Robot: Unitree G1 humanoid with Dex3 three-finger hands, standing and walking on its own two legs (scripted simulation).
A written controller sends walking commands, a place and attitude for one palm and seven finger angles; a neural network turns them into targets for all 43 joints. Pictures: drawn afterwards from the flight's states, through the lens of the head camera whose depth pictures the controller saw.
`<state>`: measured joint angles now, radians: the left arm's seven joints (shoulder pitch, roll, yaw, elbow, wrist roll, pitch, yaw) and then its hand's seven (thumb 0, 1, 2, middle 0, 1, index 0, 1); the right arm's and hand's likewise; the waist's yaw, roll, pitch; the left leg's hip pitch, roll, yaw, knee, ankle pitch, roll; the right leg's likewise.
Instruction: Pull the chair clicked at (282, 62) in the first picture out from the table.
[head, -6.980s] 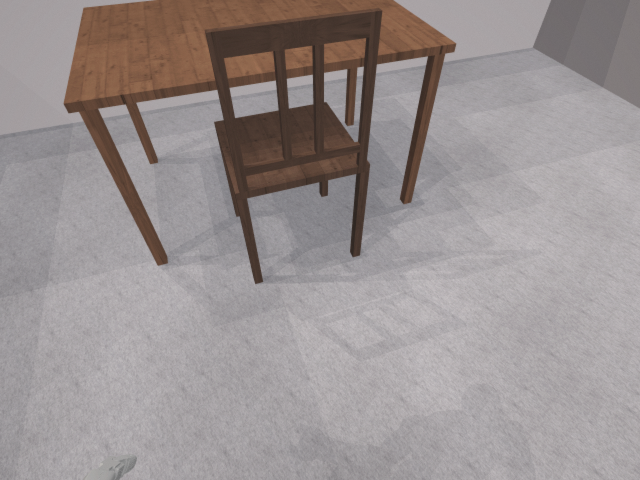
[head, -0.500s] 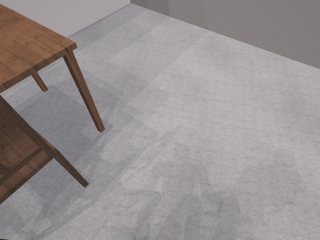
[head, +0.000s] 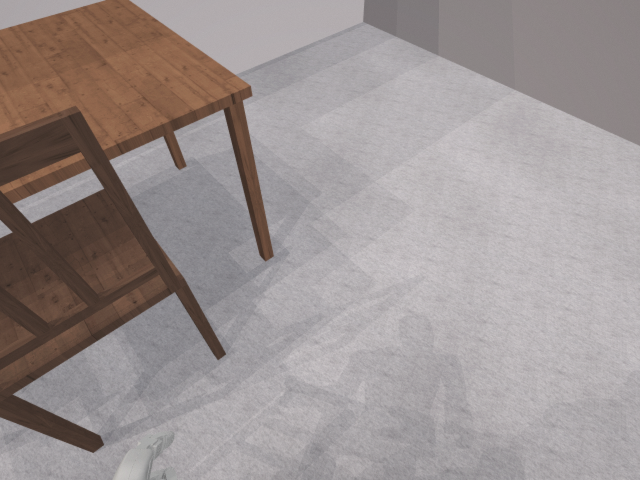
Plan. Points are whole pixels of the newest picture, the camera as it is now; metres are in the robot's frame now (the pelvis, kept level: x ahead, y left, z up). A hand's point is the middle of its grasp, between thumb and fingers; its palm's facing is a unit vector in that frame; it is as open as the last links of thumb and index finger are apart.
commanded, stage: turn to face it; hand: left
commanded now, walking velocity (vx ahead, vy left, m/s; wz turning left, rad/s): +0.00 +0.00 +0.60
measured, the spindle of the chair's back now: out of the picture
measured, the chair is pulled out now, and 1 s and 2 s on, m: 0.00 0.00 0.00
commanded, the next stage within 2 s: take the last steps up to it in 1.08 s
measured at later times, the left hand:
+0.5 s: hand out of the picture -0.06 +0.23 -0.18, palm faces +0.37 -0.89 -0.25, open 7.4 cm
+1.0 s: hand out of the picture +0.00 +0.25 -0.14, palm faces +0.53 -0.80 -0.29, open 7.4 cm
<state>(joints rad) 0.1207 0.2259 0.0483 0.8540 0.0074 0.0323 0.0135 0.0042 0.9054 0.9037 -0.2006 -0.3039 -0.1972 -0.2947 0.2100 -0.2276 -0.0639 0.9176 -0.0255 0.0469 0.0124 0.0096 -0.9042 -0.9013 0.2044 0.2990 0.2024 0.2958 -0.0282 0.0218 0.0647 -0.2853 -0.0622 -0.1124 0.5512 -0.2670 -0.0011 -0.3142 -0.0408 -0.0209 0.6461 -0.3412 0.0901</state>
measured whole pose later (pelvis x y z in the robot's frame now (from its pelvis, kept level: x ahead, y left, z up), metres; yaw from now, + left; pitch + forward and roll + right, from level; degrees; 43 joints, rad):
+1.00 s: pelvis +0.00 +0.01 +0.00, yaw +33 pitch +0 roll +2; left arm 0.13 0.22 0.04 0.88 0.01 0.03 0.02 0.00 0.91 0.90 -0.20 -0.30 -0.20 -0.29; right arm 0.24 -0.21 -0.05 0.94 -0.03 0.04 0.00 0.01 -0.90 -0.90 0.20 0.30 0.20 0.30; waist -0.03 0.02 0.06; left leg -0.25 -0.09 -0.11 0.51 -0.25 0.02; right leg -0.29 -0.03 -0.02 0.63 -0.33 0.06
